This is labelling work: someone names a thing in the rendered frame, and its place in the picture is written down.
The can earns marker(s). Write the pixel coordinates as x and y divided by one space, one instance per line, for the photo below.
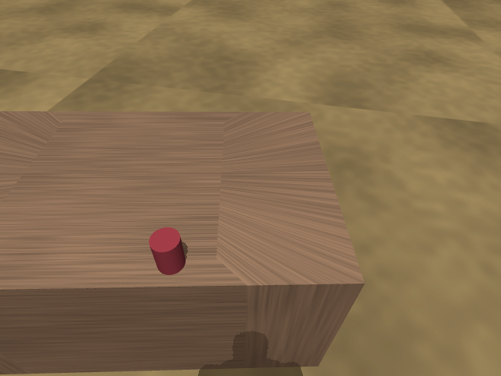
167 249

